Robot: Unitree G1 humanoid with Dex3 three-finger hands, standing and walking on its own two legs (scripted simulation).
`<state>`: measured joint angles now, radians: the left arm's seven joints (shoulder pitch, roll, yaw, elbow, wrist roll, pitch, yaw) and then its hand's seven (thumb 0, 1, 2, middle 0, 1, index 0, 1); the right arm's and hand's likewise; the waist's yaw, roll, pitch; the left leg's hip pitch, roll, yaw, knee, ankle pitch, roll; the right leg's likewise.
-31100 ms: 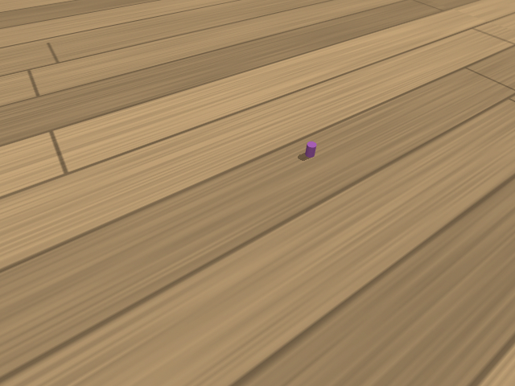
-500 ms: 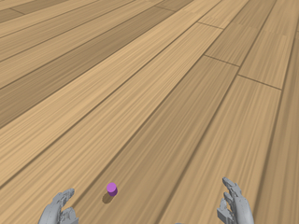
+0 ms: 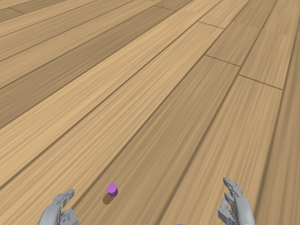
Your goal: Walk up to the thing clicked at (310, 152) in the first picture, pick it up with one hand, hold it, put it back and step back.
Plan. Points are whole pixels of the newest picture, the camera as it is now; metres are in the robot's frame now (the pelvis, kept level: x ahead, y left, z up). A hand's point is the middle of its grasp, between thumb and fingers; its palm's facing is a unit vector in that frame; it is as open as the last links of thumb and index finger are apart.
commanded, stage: home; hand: left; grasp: from above
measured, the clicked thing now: (112, 190) +0.44 +0.19 -0.68
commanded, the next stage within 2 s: stand in 0.18 s
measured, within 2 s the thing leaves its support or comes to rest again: neither
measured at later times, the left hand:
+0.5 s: hand out of the picture +0.13 +0.22 -0.09, palm faces +0.02 -0.94 -0.33, open 7.4 cm
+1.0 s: hand out of the picture +0.03 +0.24 -0.10, palm faces +0.06 -0.94 -0.32, open 7.4 cm
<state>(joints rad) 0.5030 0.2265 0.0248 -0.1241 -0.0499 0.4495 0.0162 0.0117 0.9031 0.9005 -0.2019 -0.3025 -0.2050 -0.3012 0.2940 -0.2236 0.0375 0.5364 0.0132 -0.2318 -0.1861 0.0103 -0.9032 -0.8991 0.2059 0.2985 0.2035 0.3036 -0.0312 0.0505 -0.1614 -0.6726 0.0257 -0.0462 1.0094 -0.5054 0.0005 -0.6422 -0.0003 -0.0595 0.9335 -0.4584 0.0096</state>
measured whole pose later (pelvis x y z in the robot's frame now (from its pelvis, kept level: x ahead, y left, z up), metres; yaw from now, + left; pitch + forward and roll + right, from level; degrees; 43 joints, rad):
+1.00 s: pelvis -0.01 +0.01 +0.06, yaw +1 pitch -4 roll +0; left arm 0.19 0.27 0.03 1.09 0.04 0.01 0.03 0.01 0.90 0.90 -0.20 -0.30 -0.21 -0.30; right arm 0.16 -0.28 -0.02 1.07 -0.03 0.00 -0.03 0.00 -0.91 -0.90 0.20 0.30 0.20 0.30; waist 0.03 0.02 0.06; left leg -0.13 -0.02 -0.02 0.43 -0.23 0.02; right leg -0.12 -0.04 -0.04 0.42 -0.22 0.03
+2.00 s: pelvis +0.01 -0.01 +0.07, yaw +1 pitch -3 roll +0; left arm 0.10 0.30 0.03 1.17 0.02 -0.01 0.01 0.01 0.90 0.90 -0.20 -0.30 -0.21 -0.30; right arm 0.11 -0.33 0.00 1.14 -0.02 0.00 -0.02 0.00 -0.91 -0.90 0.20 0.30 0.20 0.30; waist 0.02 0.02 0.06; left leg -0.08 0.00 -0.03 0.32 -0.19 -0.01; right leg -0.08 -0.02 -0.05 0.32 -0.18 0.00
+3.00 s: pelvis -0.02 +0.00 +0.06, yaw +0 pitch -2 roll +0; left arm 0.06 0.36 0.07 1.02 0.02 0.01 0.01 0.01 0.90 0.90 -0.21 -0.30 -0.21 -0.30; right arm 0.07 -0.39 -0.04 1.02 0.01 0.05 0.01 0.00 -0.91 -0.90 0.20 0.30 0.20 0.30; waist 0.00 0.00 0.17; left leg -0.30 -0.04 -0.04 0.76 -0.42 0.03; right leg -0.23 -0.03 -0.03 0.48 -0.21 -0.01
